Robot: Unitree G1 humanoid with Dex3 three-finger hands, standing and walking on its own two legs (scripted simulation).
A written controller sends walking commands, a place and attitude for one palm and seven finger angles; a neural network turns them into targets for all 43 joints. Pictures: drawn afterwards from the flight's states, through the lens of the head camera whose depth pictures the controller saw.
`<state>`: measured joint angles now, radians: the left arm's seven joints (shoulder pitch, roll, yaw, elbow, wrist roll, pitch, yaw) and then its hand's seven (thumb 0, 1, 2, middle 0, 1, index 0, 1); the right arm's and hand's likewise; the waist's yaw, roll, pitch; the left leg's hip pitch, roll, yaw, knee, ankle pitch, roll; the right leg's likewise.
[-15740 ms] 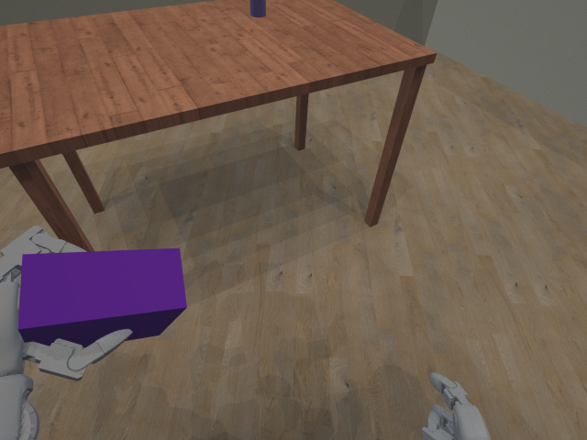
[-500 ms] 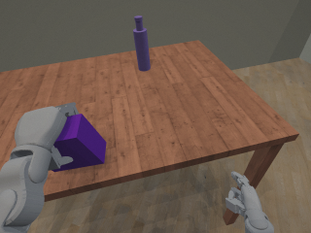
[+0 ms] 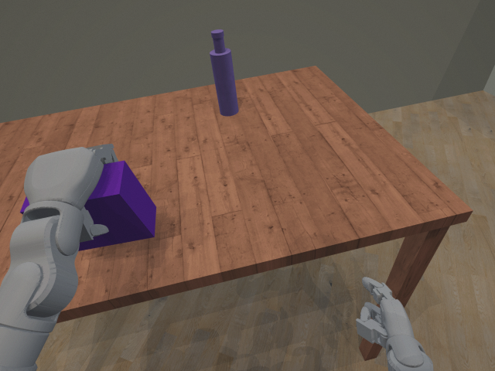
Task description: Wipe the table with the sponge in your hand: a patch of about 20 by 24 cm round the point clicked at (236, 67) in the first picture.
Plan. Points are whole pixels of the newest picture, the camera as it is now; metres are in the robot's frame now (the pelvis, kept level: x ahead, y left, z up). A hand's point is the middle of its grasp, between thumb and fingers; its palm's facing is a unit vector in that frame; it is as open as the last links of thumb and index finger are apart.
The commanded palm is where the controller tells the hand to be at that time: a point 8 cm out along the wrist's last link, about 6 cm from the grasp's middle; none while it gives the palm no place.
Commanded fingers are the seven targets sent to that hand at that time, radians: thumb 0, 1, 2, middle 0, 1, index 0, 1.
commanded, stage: move the sponge above the wiping area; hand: left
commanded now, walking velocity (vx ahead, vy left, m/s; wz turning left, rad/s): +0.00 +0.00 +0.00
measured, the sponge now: (105, 216) +0.27 +0.29 +0.14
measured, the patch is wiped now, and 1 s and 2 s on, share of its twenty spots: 0.00 0.00 0.05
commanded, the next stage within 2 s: none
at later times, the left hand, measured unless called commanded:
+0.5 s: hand (75, 195) +0.27 +0.32 +0.18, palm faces +0.18 -0.01 -0.98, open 10.0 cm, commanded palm +0.23 +0.30 +0.24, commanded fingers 0.00 0.10 1.30 -1.20 -1.60 -1.20 -1.60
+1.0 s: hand (70, 203) +0.27 +0.34 +0.17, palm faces +0.12 -0.04 -0.99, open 10.0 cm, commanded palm +0.23 +0.31 +0.23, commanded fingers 0.00 0.10 1.30 -1.20 -1.60 -1.20 -1.60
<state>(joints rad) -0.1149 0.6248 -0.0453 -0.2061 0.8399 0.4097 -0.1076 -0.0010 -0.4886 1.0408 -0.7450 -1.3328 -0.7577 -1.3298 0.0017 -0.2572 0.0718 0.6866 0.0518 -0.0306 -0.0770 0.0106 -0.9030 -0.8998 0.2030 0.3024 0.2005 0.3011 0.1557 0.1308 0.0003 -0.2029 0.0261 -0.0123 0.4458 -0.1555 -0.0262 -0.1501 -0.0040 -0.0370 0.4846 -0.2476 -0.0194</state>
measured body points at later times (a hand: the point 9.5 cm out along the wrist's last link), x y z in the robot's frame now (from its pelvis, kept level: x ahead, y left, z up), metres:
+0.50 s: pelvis +0.01 +0.00 +0.00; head +0.00 -0.05 +0.45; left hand +0.26 +0.32 +0.24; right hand +0.27 -0.19 -0.08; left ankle +0.06 +0.14 -0.74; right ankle +0.02 -0.11 -0.74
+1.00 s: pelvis +0.01 +0.02 +0.00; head +0.00 -0.03 +0.45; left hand +0.26 +0.34 +0.22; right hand +0.27 -0.17 -0.08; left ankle +0.06 +0.14 -0.74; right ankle +0.02 -0.11 -0.74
